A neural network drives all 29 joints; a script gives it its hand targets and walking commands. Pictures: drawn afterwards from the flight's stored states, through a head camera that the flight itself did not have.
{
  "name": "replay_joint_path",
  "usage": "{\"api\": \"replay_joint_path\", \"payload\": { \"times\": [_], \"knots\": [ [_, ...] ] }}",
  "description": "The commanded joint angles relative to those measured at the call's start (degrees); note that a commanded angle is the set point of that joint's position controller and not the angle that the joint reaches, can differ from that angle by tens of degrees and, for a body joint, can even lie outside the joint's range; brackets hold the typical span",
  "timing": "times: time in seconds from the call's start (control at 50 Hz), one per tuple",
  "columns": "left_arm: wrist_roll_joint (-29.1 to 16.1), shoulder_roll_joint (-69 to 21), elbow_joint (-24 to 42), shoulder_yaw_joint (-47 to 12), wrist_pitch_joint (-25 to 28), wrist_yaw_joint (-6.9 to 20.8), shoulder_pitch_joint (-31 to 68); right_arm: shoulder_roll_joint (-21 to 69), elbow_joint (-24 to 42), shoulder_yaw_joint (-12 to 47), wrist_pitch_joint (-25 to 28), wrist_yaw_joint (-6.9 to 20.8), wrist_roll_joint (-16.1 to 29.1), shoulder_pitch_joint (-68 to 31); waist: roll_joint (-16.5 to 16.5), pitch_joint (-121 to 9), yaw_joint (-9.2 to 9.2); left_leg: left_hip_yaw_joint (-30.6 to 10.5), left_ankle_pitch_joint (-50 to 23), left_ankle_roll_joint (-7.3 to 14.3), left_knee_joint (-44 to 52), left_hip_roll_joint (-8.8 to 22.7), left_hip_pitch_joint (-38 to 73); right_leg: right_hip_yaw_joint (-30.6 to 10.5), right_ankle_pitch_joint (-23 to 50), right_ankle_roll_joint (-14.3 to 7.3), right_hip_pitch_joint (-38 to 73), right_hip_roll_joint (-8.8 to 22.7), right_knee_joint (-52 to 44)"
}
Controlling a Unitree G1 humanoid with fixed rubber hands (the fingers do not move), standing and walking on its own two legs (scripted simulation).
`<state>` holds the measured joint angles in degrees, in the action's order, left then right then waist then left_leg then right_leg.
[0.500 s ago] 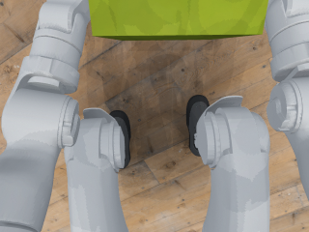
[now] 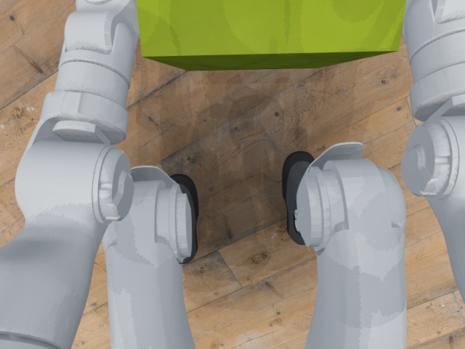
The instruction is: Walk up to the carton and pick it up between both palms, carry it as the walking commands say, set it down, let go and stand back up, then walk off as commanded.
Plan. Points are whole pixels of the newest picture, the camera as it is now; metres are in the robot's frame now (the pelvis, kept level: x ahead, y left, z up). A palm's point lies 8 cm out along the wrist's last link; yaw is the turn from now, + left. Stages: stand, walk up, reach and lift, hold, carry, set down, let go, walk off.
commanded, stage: reach and lift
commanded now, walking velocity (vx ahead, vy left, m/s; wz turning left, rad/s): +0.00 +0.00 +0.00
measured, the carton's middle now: out of the picture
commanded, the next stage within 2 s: none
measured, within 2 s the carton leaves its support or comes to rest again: leaves its support in 0.12 s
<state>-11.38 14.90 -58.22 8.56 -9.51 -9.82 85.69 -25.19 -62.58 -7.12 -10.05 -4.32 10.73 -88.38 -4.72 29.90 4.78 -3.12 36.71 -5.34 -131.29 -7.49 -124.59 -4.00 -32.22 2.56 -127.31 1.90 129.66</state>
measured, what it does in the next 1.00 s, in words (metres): rises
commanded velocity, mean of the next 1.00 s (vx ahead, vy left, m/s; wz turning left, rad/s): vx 0.00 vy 0.00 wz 0.00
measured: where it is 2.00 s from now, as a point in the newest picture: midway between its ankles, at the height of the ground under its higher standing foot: (241, 222)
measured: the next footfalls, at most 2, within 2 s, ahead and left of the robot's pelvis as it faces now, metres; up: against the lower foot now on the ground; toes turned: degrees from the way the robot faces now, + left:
none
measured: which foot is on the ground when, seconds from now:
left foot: down 0.00-1.00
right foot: down 0.00-1.00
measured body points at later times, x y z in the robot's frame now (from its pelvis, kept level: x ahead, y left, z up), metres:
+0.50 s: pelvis -0.01 +0.00 +0.03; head +0.35 -0.07 +0.27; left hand +0.57 +0.06 -0.12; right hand +0.54 -0.28 -0.11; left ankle +0.11 +0.13 -0.32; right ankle +0.12 -0.14 -0.32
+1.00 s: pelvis -0.02 +0.01 +0.07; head +0.34 -0.07 +0.31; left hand +0.56 +0.08 -0.06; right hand +0.54 -0.26 -0.06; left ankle +0.11 +0.13 -0.32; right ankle +0.12 -0.14 -0.32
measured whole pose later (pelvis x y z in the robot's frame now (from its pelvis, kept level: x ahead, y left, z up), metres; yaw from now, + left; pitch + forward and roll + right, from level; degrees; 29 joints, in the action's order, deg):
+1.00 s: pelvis -0.02 +0.01 +0.07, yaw -2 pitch +28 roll +3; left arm -3.3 9.8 -33.1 21.8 -23.7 -7.1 78.2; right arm -19.3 -39.3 -16.7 -25.7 -3.2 1.6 -85.2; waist -3.7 30.1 4.8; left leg -1.5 34.2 -4.4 -117.7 -6.8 -112.2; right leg -7.5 -28.2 5.2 -116.2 -3.5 116.3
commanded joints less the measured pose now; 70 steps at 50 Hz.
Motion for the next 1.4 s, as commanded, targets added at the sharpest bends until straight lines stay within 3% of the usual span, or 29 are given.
{"api": "replay_joint_path", "payload": {
  "times": [0.0,0.08,0.14,0.16,0.18,0.22,0.26,0.32,0.36,0.4,0.46,0.52,0.54,0.56,0.58,0.62,0.7,0.76,0.82,0.84,0.92,0.94,0.96,1.16,1.18,1.22,1.26,1.3,1.38],
  "knots": [
    [-5.01,-54.45,19.99,-23.26,-0.83,15.47,41.99,53.88,22.53,16.55,-0.94,17.83,4.78,-34.79,1.69,-100.90,5.99,10.53,-22.97,3.21,12.04,-1.78,33.07,9.15,30.92,-1.76,48.67,-4.91,-11.17],
    [-6.29,-56.07,25.25,-23.78,-2.02,14.10,43.76,51.64,29.64,17.03,-1.95,17.01,5.35,-38.76,1.95,-112.98,7.49,10.29,-26.26,3.23,11.90,-2.07,40.05,9.67,32.44,-1.59,52.68,-5.25,-11.95],
    [-6.99,-55.42,28.88,-24.39,-2.43,13.58,46.89,53.85,29.56,16.96,-2.99,17.01,5.03,-37.91,3.10,-115.92,7.48,10.10,-26.18,3.24,13.27,-2.39,40.74,10.34,32.83,-1.55,53.63,-5.35,-12.37],
    [-6.99,-56.29,27.38,-24.13,-2.84,13.71,46.25,53.91,26.43,16.32,-3.59,17.02,4.31,-36.19,3.09,-113.98,8.74,10.11,-23.67,3.25,13.76,-2.29,40.46,10.74,29.74,-1.59,52.75,-5.37,-13.10],
    [-6.48,-56.21,29.00,-23.92,-3.07,13.69,46.87,54.78,26.34,16.13,-3.87,17.21,4.42,-35.79,2.34,-114.30,7.21,10.23,-24.51,3.12,14.21,-2.50,40.79,10.46,30.05,-1.72,52.05,-5.56,-13.78],
    [-5.91,-57.27,26.87,-23.88,-3.91,13.73,46.29,54.49,23.78,15.17,-4.62,17.60,2.74,-34.15,2.32,-110.67,8.71,9.44,-21.43,3.09,15.31,-2.09,41.33,10.99,26.13,-1.94,49.26,-5.28,-14.29],
    [-5.29,-56.82,28.31,-23.22,-4.54,13.74,47.43,55.67,25.33,16.07,-5.37,17.87,2.82,-35.73,2.35,-112.44,6.31,9.82,-21.95,2.95,15.97,-2.25,42.02,10.79,25.67,-1.94,49.65,-5.29,-14.88],
    [-3.17,-55.60,26.50,-21.29,-5.34,13.86,48.28,58.92,21.11,15.22,-6.84,18.67,1.66,-33.66,4.33,-109.40,5.03,10.13,-17.89,3.38,17.38,-1.99,41.42,11.61,21.58,-1.37,48.18,-5.31,-15.91],
    [-2.03,-53.96,25.63,-20.01,-6.19,14.44,47.98,60.56,21.18,15.12,-7.59,19.03,1.82,-35.41,4.42,-107.67,2.30,10.52,-16.28,3.88,18.26,-1.75,39.67,10.76,20.43,-1.44,48.27,-5.33,-16.81],
    [-2.15,-54.29,27.52,-19.61,-6.71,14.66,47.70,60.49,26.21,16.80,-7.87,18.81,2.83,-38.32,6.28,-113.23,1.87,10.67,-18.43,4.18,18.34,-1.95,40.41,10.61,23.02,-1.03,52.38,-5.63,-17.04],
    [-2.39,-51.69,33.43,-20.23,-6.71,14.68,52.91,64.63,27.18,18.24,-9.24,18.08,4.01,-38.91,8.03,-121.60,-0.20,11.91,-18.17,4.35,18.74,-1.95,39.91,9.29,27.08,-0.43,61.83,-5.93,-17.29],
    [-3.36,-50.94,36.85,-21.02,-7.87,15.18,54.88,65.80,28.92,19.61,-10.77,17.01,4.73,-39.02,9.87,-126.24,-0.55,12.46,-17.39,4.97,20.27,-2.22,38.04,8.95,30.26,-0.08,68.78,-6.34,-17.81],
    [-1.75,-51.89,32.19,-19.71,-8.82,15.87,51.13,65.59,25.59,19.10,-11.34,16.90,3.87,-35.93,8.96,-120.54,-1.35,12.85,-14.88,4.94,21.01,-2.09,34.43,8.73,28.22,-0.21,67.25,-6.41,-18.74],
    [-1.62,-52.31,33.22,-19.50,-8.95,16.38,51.70,66.90,26.46,19.77,-11.56,16.70,3.23,-36.67,10.76,-120.95,-1.57,12.74,-14.60,4.98,21.16,-2.08,33.24,7.78,28.85,-0.42,68.95,-6.13,-19.27],
    [-0.43,-51.57,32.34,-19.31,-9.51,16.89,51.49,68.36,23.87,19.13,-12.15,16.68,2.64,-33.63,9.29,-119.36,-3.07,13.31,-12.79,4.89,21.60,-1.82,30.96,7.30,27.55,-0.43,68.74,-6.43,-19.74],
    [0.09,-52.77,30.28,-18.21,-10.37,18.07,49.21,69.01,24.45,19.28,-12.65,16.66,1.87,-34.47,9.74,-118.33,-3.42,13.21,-11.59,5.18,22.48,-1.98,29.88,7.23,26.37,-0.44,69.49,-6.40,-20.51],
    [1.32,-54.26,26.59,-15.96,-11.47,20.22,45.50,67.90,23.93,17.63,-12.94,17.01,-1.19,-32.28,9.23,-114.65,-2.54,12.79,-10.17,5.06,23.42,-1.67,26.56,6.81,23.74,-0.65,68.38,-6.52,-21.51],
    [-1.20,-57.40,33.49,-19.60,-11.30,20.13,49.55,67.58,29.91,18.13,-12.68,17.01,-0.94,-33.70,8.77,-126.07,1.46,11.79,-15.68,4.72,23.87,-2.26,33.06,8.24,30.46,-0.87,72.33,-6.99,-21.41],
    [-3.48,-57.51,39.26,-24.05,-11.70,18.93,50.61,67.02,35.66,20.09,-12.91,16.62,0.83,-34.35,6.65,-138.27,2.39,11.05,-23.67,3.95,24.06,-3.11,40.89,9.32,39.31,-0.64,76.19,-7.50,-20.00],
    [-3.79,-58.45,39.47,-25.04,-12.07,18.59,50.08,65.56,35.62,19.67,-13.25,16.58,0.13,-33.28,6.47,-138.74,3.84,10.44,-24.38,3.66,24.43,-2.87,43.34,9.98,38.37,-0.92,74.28,-7.81,-20.76],
    [-2.45,-57.60,38.40,-25.20,-13.61,17.48,48.06,63.41,33.70,19.19,-14.44,17.45,0.42,-31.98,3.82,-134.01,3.31,9.95,-23.03,3.01,26.51,-2.43,47.50,10.65,31.47,-0.91,66.64,-8.13,-23.72],
    [-1.75,-57.25,38.96,-25.09,-14.00,17.24,47.92,64.07,34.55,19.97,-14.72,17.52,0.91,-32.61,3.60,-135.14,2.12,10.03,-22.44,3.16,27.08,-2.39,50.04,10.62,29.59,-0.78,66.53,-8.12,-24.73],
    [-2.07,-58.59,37.76,-25.24,-14.11,16.99,46.70,64.05,32.13,18.97,-15.10,17.85,0.21,-31.90,4.61,-133.03,3.28,9.21,-22.07,3.21,27.71,-2.19,50.39,11.25,28.14,-0.87,64.37,-7.97,-24.73],
    [0.64,-56.65,36.58,-21.63,-15.75,17.99,49.86,68.67,29.59,17.92,-16.54,19.32,0.80,-34.32,4.22,-130.86,-1.44,9.80,-13.17,4.19,33.28,-1.51,51.08,9.32,18.23,-0.84,64.04,-7.56,-30.83],
    [0.76,-57.36,34.99,-21.25,-15.87,18.36,49.50,67.86,27.41,17.12,-16.70,19.37,-0.12,-32.82,4.41,-127.23,-0.23,9.72,-12.03,4.10,33.70,-1.44,49.10,9.39,16.93,-1.04,62.80,-7.73,-31.69],
    [0.28,-57.50,36.03,-21.43,-15.74,18.88,50.28,69.55,27.05,17.30,-17.27,19.40,-1.03,-31.49,6.78,-129.80,-0.21,9.97,-12.38,4.03,34.40,-1.65,48.63,9.40,18.14,-0.80,66.60,-7.85,-32.76],
    [0.22,-57.85,34.99,-21.25,-16.10,19.58,47.98,69.59,31.58,18.90,-16.91,19.03,0.02,-34.01,6.26,-133.85,-1.30,10.71,-14.39,4.35,34.45,-2.00,48.90,8.69,20.66,-0.58,70.60,-7.97,-33.22],
    [-0.18,-57.75,35.43,-20.72,-16.14,20.24,48.60,69.31,33.76,19.66,-16.87,18.40,0.11,-35.80,8.06,-135.22,-0.08,10.65,-14.35,4.71,34.77,-2.32,47.01,8.42,21.08,-0.04,74.34,-8.10,-34.14],
    [-0.92,-57.68,35.87,-21.14,-16.29,21.29,47.80,72.08,31.90,20.38,-17.90,18.01,-0.13,-31.68,9.24,-137.54,-0.69,11.21,-14.31,4.77,36.49,-2.38,46.17,7.76,21.64,0.42,78.79,-8.37,-35.92]
  ]
}}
